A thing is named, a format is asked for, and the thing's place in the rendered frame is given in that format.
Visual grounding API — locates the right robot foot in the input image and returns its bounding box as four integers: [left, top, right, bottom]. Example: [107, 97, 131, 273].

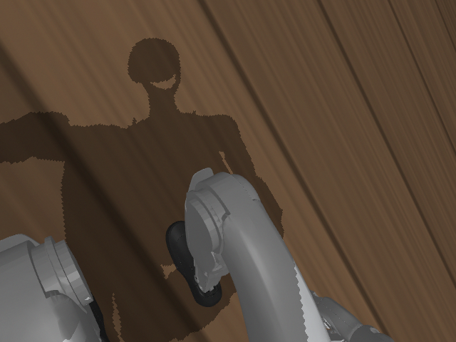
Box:
[165, 221, 222, 307]

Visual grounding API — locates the right robot arm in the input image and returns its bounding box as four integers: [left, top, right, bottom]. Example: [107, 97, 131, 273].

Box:
[350, 325, 395, 342]

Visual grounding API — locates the left robot foot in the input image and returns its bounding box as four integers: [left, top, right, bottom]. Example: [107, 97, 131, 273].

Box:
[89, 293, 110, 342]

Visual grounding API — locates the right robot hand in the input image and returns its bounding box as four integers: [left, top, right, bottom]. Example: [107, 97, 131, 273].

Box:
[309, 289, 363, 342]

